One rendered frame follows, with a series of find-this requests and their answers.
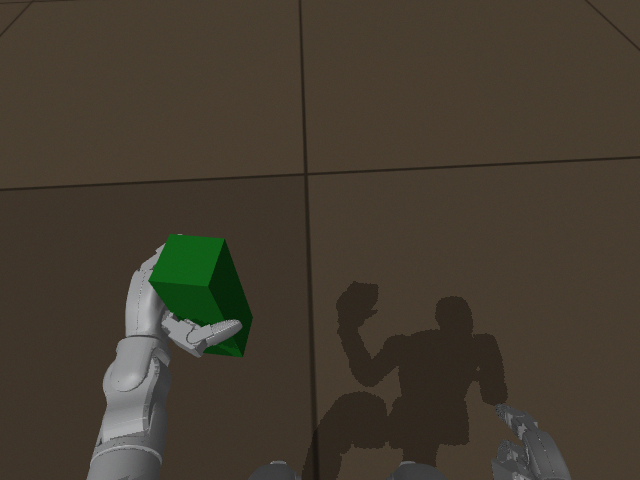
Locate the left robot hand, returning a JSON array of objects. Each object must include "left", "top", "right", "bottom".
[{"left": 125, "top": 234, "right": 243, "bottom": 358}]

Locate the right robot hand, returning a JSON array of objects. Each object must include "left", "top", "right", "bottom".
[{"left": 491, "top": 403, "right": 572, "bottom": 480}]

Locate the carton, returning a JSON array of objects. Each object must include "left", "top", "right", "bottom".
[{"left": 148, "top": 234, "right": 253, "bottom": 357}]

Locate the left robot arm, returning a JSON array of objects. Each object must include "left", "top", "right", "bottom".
[{"left": 86, "top": 335, "right": 172, "bottom": 480}]

